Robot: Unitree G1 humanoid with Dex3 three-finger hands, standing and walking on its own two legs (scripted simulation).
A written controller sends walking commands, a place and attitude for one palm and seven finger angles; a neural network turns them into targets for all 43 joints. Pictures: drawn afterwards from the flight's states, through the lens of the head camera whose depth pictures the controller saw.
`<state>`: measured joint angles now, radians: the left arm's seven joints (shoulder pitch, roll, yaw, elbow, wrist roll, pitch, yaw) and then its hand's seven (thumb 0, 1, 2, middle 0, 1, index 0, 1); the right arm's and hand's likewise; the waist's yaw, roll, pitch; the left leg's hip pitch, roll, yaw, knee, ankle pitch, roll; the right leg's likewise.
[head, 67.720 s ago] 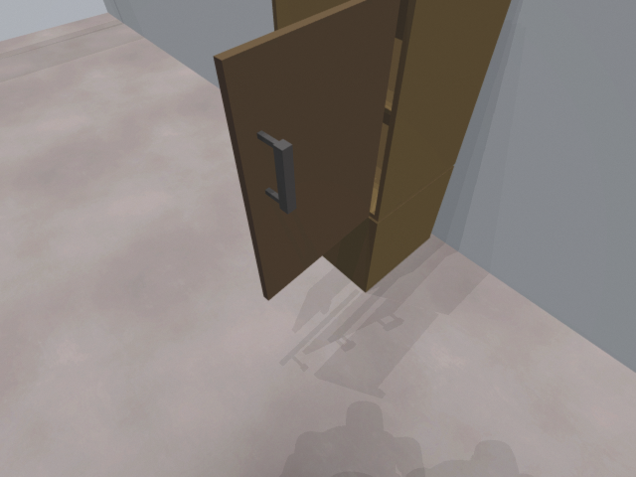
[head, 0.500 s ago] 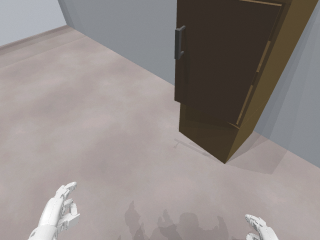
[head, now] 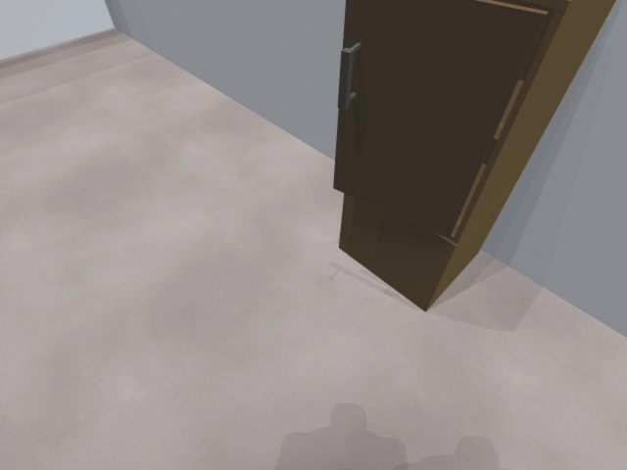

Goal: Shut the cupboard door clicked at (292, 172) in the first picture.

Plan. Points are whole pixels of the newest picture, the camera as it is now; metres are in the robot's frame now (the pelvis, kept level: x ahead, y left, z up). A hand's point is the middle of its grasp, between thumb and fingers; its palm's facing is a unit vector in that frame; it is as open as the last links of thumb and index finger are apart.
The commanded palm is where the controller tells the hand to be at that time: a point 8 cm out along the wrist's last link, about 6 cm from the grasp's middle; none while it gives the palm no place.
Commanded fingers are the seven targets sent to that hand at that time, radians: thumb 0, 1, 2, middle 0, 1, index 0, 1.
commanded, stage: let the arm hang, fingers relaxed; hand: left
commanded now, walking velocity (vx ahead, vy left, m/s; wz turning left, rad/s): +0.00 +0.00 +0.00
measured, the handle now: (350, 76) +0.94 -0.03 +0.05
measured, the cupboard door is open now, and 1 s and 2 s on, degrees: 12 12 12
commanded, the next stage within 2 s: look to check the result in 0.44 s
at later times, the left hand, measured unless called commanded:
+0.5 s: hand out of the picture +0.02 +0.16 -0.17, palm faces +0.00 -0.98 -0.19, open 7.4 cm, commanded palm none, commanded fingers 0.00 0.90 0.90 -0.20 -0.30 -0.20 -0.30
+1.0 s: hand out of the picture +0.04 +0.17 -0.17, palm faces +0.00 -0.97 -0.24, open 7.4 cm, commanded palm none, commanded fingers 0.00 0.90 0.90 -0.20 -0.30 -0.20 -0.30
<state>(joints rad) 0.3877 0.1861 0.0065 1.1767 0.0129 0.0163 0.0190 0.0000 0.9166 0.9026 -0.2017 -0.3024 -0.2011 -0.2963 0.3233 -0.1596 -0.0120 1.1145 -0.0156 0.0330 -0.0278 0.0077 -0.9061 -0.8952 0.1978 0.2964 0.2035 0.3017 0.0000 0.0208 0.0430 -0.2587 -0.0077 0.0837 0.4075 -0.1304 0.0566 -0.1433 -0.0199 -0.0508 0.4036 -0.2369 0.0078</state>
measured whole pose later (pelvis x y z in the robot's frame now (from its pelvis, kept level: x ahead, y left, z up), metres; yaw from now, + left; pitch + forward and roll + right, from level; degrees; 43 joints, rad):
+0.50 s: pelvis +0.01 -0.01 +0.00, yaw -1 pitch -2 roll +0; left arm 0.25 0.17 0.01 1.14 0.01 -0.01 0.02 0.00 0.90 0.90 -0.20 -0.30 -0.20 -0.30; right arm 0.26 -0.19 -0.02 1.11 -0.02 0.01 -0.03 0.00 -0.91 -0.90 0.20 0.30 0.20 0.30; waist -0.02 0.01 0.02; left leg -0.23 0.01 0.09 0.39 -0.13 0.03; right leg -0.12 0.00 -0.05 0.39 -0.24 -0.01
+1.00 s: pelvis +0.03 -0.02 +0.00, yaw +0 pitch -2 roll +0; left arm 0.23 0.21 0.01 1.16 0.01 -0.01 0.02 0.00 0.90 0.90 -0.20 -0.30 -0.20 -0.30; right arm 0.20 -0.22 -0.01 1.13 -0.02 0.01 -0.03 0.01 -0.91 -0.90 0.20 0.30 0.20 0.30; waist -0.01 0.01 0.04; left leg -0.19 0.02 0.08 0.37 -0.15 0.02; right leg -0.06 0.01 -0.05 0.33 -0.24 -0.02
